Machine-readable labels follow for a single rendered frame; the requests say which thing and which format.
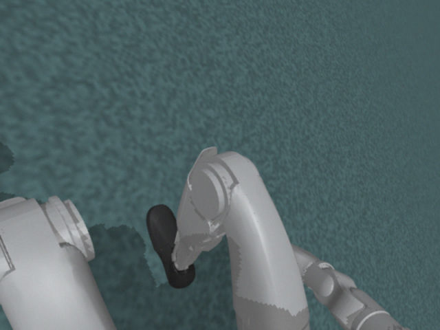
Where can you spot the right robot foot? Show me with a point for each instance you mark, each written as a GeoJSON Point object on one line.
{"type": "Point", "coordinates": [162, 228]}

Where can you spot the right robot hand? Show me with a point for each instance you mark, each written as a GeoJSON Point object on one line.
{"type": "Point", "coordinates": [304, 259]}

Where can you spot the right robot arm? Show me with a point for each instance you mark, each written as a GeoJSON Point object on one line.
{"type": "Point", "coordinates": [351, 307]}

